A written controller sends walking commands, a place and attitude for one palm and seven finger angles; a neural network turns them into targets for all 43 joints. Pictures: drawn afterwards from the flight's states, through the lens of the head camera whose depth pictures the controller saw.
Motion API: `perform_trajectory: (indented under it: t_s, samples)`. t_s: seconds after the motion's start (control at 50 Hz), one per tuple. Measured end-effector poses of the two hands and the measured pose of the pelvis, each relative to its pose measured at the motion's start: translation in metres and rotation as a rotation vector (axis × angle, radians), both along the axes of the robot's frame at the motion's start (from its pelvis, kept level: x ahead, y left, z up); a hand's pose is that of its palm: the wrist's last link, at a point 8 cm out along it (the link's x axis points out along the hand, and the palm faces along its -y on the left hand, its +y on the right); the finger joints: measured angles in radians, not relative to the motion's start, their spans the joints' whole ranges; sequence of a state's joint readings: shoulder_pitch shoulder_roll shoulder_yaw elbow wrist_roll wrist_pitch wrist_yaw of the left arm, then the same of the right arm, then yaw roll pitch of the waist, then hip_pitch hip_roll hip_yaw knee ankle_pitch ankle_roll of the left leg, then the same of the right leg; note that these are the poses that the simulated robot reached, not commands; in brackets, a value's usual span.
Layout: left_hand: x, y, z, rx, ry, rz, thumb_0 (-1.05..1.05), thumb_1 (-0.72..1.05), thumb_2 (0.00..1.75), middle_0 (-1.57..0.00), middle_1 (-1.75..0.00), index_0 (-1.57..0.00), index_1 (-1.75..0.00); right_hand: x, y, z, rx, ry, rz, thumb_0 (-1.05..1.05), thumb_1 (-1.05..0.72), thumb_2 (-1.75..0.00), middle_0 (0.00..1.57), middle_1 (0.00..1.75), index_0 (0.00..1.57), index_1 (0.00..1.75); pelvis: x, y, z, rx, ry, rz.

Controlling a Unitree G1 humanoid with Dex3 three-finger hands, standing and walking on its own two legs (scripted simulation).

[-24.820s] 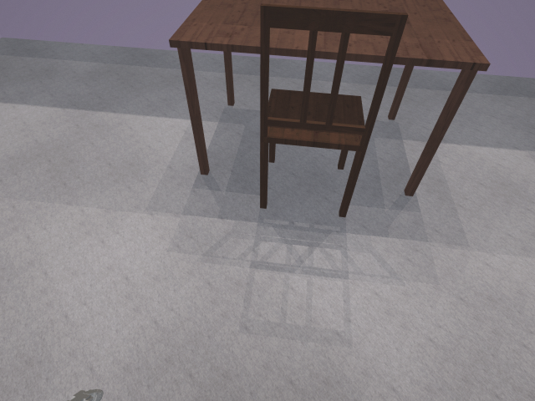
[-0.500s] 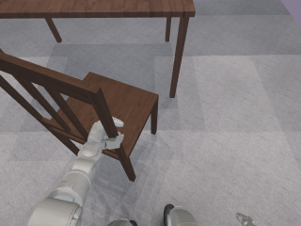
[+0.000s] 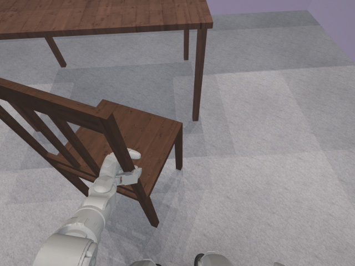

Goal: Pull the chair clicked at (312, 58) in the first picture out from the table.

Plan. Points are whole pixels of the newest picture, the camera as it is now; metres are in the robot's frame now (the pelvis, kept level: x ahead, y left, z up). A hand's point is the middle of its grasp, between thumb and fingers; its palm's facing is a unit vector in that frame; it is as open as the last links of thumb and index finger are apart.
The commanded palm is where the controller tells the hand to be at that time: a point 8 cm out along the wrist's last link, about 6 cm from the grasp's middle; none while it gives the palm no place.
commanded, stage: step backward, pulling the chair out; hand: left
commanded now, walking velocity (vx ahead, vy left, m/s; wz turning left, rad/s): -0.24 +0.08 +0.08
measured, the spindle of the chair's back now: (54, 140) +0.45 +0.38 -0.06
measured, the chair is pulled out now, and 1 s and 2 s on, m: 0.43 0.44 0.44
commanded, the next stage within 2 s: none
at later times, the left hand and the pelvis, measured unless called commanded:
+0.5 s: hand (133, 174) +0.34 +0.13 -0.06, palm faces +0.00 -0.98 -0.18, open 6.4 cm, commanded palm +0.36 +0.18 -0.05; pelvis +0.01 -0.01 +0.00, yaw +1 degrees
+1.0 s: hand (133, 174) +0.34 +0.13 -0.06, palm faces -0.01 -0.98 -0.19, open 6.4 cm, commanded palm +0.36 +0.18 -0.05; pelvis +0.02 -0.01 +0.01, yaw +1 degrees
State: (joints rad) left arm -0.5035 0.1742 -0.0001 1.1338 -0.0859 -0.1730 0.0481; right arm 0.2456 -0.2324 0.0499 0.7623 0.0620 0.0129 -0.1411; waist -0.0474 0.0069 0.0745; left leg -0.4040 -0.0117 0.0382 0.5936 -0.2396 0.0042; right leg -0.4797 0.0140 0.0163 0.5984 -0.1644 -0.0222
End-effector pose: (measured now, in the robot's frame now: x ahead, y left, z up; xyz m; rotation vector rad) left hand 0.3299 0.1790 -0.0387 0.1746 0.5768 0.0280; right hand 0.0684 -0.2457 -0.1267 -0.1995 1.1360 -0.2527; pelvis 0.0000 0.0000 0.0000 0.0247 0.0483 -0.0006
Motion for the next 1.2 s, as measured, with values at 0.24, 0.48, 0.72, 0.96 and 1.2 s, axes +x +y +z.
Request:
perform_trajectory:
  t_s: [0.24,0.48,0.72,0.96,1.2]
  samples:
    - [-0.005,-0.001,0.000,0.005,-0.002,-0.008,0.15,0.56,0.72,-0.31,-1.18,-0.49,-1.45,0.011,-0.013,0.015,-0.053,-0.053,0.025,0.01,-0.90,-0.90,0.20,0.30,0.20,0.30,0.001,0.003,0.004,-0.008,0.011,0.020]
    - [-0.006,-0.001,0.000,0.008,-0.002,0.024,0.16,0.54,0.74,-0.32,-1.17,-0.49,-1.45,0.042,-0.001,0.010,0.008,-0.114,0.038,0.01,-0.90,-0.90,0.20,0.30,0.20,0.30,0.011,-0.009,0.003,-0.004,0.014,0.010]
    - [-0.005,-0.001,0.000,0.015,-0.005,0.005,0.15,0.54,0.73,-0.32,-1.18,-0.49,-1.45,0.046,-0.012,0.016,-0.031,-0.078,0.058,0.01,-0.90,-0.90,0.20,0.30,0.20,0.30,0.016,-0.007,0.007,-0.009,0.027,0.029]
    - [-0.005,-0.001,0.000,0.016,-0.004,0.012,0.15,0.54,0.74,-0.32,-1.18,-0.49,-1.45,0.051,-0.004,0.016,-0.003,-0.105,0.039,0.01,-0.90,-0.90,0.20,0.30,0.20,0.30,0.017,-0.009,0.007,-0.006,0.028,0.012]
    - [-0.005,-0.001,0.000,0.022,-0.007,0.008,0.15,0.53,0.73,-0.33,-1.18,-0.49,-1.45,0.044,-0.009,0.016,-0.013,-0.080,0.043,0.01,-0.90,-0.90,0.20,0.30,0.20,0.30,0.016,-0.010,0.008,-0.012,0.035,0.020]
